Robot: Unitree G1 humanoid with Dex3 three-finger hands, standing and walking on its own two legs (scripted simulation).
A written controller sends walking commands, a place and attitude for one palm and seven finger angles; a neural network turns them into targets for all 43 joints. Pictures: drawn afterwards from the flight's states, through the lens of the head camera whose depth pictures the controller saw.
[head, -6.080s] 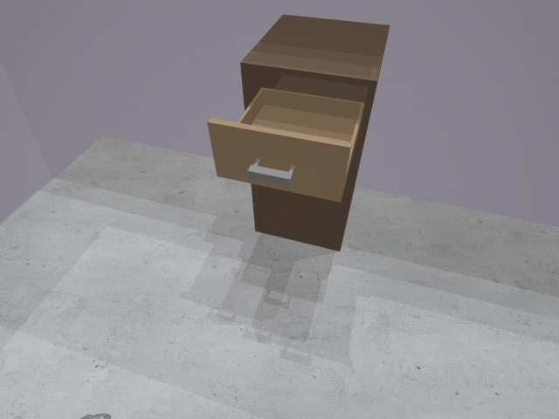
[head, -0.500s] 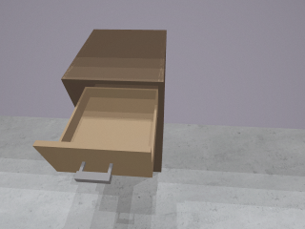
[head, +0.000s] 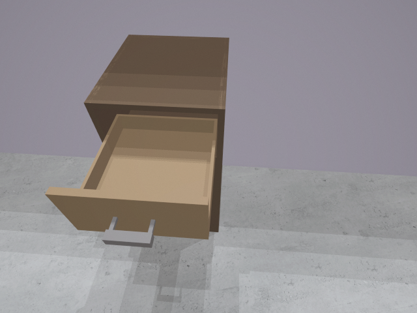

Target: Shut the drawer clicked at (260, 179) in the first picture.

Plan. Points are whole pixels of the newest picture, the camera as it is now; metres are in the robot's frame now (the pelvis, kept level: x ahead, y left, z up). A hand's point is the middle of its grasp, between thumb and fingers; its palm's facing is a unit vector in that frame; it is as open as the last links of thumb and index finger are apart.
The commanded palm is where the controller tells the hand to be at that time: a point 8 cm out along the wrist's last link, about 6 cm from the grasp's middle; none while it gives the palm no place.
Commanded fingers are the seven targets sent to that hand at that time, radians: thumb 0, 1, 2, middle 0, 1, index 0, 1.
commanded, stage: look again from close up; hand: left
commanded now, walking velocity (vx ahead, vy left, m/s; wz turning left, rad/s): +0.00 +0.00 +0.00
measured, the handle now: (131, 230) +0.31 +0.20 -0.08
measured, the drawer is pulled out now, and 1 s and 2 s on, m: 0.29 0.29 0.29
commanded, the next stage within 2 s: raise the hand and make a fist in 0.36 s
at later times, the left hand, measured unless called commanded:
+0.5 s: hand out of the picture -0.01 +0.17 -0.17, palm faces +0.06 -0.98 -0.19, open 7.3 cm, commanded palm +0.09 +0.22 -0.07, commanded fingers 0.00 0.90 0.90 -0.26 -0.37 -0.26 -0.37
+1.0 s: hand out of the picture +0.10 +0.17 -0.05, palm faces +0.11 -0.99 -0.03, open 5.3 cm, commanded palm +0.09 +0.21 -0.04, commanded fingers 0.00 0.90 0.90 -0.76 -0.91 -0.76 -0.91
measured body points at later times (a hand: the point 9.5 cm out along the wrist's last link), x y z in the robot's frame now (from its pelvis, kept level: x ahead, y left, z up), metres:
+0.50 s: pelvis +0.00 +0.01 +0.00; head +0.01 +0.01 +0.45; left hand -0.01 +0.22 -0.16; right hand -0.03 -0.19 -0.16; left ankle -0.02 +0.13 -0.74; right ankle +0.01 -0.10 -0.74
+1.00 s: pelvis -0.03 +0.01 -0.10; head +0.01 +0.02 +0.35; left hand +0.09 +0.22 -0.05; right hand +0.26 -0.18 -0.10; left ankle -0.02 +0.13 -0.74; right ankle +0.01 -0.10 -0.74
